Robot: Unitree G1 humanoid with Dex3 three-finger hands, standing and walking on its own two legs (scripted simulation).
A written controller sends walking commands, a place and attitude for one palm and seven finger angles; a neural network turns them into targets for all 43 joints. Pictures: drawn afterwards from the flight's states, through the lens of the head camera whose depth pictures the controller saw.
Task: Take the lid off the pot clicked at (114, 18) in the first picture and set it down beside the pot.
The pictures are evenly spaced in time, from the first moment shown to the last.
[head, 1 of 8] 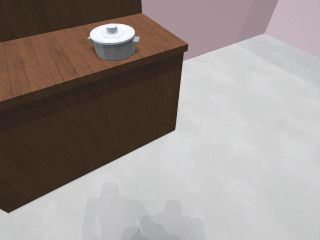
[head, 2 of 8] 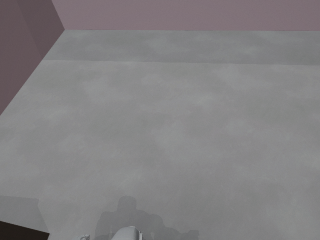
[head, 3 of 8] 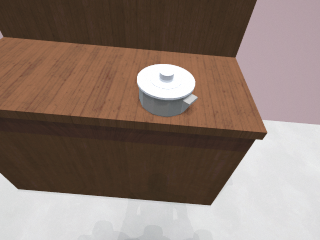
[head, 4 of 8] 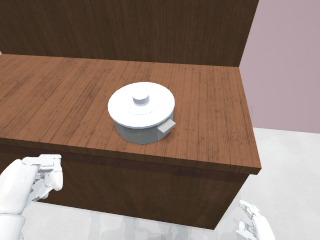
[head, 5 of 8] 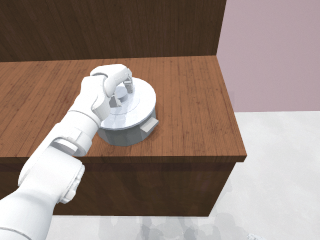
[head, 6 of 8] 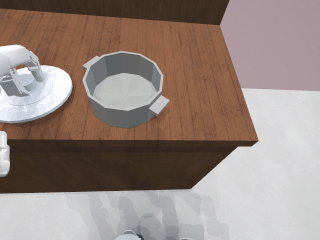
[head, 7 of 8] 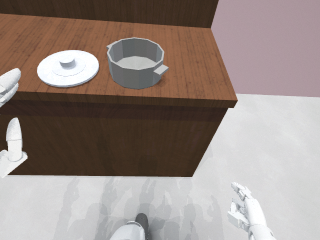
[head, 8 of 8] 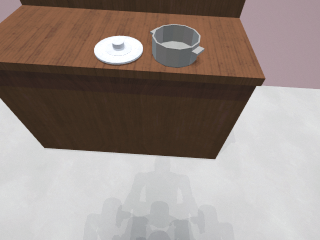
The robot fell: no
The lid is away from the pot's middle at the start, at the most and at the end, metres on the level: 0.00 0.26 0.24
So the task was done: yes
